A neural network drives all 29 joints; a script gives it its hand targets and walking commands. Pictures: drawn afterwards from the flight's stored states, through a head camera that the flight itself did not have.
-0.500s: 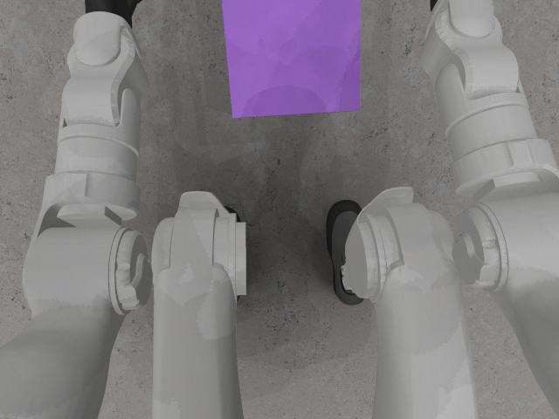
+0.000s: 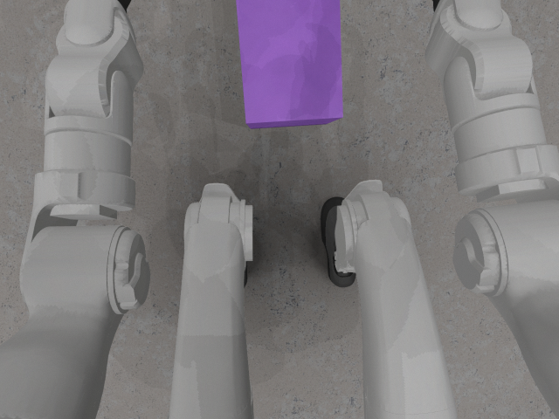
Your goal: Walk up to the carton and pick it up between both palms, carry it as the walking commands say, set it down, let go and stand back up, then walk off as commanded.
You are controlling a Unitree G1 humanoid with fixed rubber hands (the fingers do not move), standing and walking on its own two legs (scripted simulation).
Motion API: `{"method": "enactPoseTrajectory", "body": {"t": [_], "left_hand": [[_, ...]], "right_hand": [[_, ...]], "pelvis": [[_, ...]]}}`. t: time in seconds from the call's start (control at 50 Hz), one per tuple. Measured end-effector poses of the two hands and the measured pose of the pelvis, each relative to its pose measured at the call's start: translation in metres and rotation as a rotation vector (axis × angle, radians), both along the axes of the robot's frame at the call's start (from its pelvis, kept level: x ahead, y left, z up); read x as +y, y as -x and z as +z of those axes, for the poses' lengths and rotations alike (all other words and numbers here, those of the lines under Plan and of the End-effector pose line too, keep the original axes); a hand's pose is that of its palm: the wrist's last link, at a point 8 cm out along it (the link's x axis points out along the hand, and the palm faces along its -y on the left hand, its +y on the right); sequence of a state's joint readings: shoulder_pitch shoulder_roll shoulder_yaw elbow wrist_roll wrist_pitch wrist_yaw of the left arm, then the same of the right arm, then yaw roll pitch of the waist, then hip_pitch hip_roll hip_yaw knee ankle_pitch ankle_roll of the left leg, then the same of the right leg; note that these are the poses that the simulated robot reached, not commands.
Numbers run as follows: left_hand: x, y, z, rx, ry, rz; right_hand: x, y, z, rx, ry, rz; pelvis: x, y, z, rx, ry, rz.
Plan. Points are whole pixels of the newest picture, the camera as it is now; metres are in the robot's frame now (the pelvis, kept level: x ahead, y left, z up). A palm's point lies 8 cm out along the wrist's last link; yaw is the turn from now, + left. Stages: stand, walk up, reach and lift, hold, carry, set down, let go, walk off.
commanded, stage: set down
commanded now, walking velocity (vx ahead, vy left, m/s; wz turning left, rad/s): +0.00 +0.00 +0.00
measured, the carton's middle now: (286, 41) +0.58 +0.01 -0.41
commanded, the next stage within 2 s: let go in 0.58 s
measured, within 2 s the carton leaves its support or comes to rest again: neither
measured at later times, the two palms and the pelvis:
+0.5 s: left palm out of the picture +0.54 +0.22 +0.04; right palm out of the picture +0.55 -0.14 +0.03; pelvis +0.01 +0.00 +0.13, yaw +2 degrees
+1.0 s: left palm out of the picture +0.38 +0.25 +0.09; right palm out of the picture +0.41 -0.17 +0.08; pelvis +0.04 +0.00 +0.20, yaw +4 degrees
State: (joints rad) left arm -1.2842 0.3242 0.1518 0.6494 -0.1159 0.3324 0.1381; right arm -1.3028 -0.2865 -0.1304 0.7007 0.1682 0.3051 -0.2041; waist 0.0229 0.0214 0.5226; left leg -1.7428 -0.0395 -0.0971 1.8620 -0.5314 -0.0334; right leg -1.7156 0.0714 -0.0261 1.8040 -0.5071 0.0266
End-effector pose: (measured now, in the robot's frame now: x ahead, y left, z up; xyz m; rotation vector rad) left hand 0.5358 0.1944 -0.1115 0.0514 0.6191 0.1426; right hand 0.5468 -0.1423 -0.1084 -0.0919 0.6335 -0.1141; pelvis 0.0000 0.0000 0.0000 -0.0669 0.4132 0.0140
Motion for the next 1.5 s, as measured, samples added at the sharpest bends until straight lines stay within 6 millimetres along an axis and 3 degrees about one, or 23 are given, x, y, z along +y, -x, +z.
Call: {"method": "enactPoseTrajectory", "body": {"t": [0.48,0.6,0.7,0.78,0.86,0.98,1.06,1.18,1.26,1.36,1.5], "left_hand": [[0.019,-0.004,0.146,0.003,-0.021,0.025],[0.026,-0.001,0.158,0.032,-0.039,0.025],[0.029,0.006,0.158,0.048,-0.065,0.011],[0.029,0.029,0.159,0.055,-0.064,0.009],[0.034,0.072,0.164,0.096,-0.073,0.017],[0.051,0.144,0.193,0.166,-0.099,0.032],[0.06,0.178,0.222,0.18,-0.087,0.05],[0.067,0.197,0.265,0.147,-0.06,0.074],[0.072,0.212,0.286,0.137,-0.055,0.09],[0.074,0.241,0.3,0.161,-0.057,0.096],[0.074,0.275,0.31,0.201,-0.062,0.117]], "right_hand": [[0.004,0.001,0.134,0.011,-0.005,0.023],[0.0,-0.001,0.159,-0.013,0.018,0.038],[-0.005,0.005,0.16,0.006,0.038,0.053],[-0.012,0.026,0.151,0.066,0.046,0.068],[-0.018,0.063,0.155,0.102,0.073,0.111],[-0.029,0.125,0.182,0.179,0.092,0.15],[-0.035,0.159,0.209,0.217,0.072,0.14],[-0.038,0.178,0.266,0.14,0.051,0.148],[-0.041,0.191,0.288,0.137,0.053,0.157],[-0.049,0.209,0.305,0.149,0.063,0.158],[-0.06,0.232,0.311,0.186,0.058,0.148]], "pelvis": [[0.003,-0.011,0.124,-0.049,0.002,0.031],[0.005,-0.014,0.143,-0.013,0.005,0.035],[0.005,-0.019,0.151,-0.007,0.005,0.037],[0.005,-0.023,0.162,-0.055,-0.001,0.042],[0.003,-0.029,0.174,-0.103,-0.007,0.049],[0.003,-0.039,0.196,-0.191,-0.015,0.061],[0.006,-0.05,0.207,-0.186,-0.014,0.064],[0.009,-0.069,0.228,-0.214,-0.019,0.072],[0.009,-0.082,0.243,-0.286,-0.028,0.079],[0.009,-0.1,0.259,-0.362,-0.038,0.085],[0.008,-0.122,0.271,-0.432,-0.05,0.089]]}}
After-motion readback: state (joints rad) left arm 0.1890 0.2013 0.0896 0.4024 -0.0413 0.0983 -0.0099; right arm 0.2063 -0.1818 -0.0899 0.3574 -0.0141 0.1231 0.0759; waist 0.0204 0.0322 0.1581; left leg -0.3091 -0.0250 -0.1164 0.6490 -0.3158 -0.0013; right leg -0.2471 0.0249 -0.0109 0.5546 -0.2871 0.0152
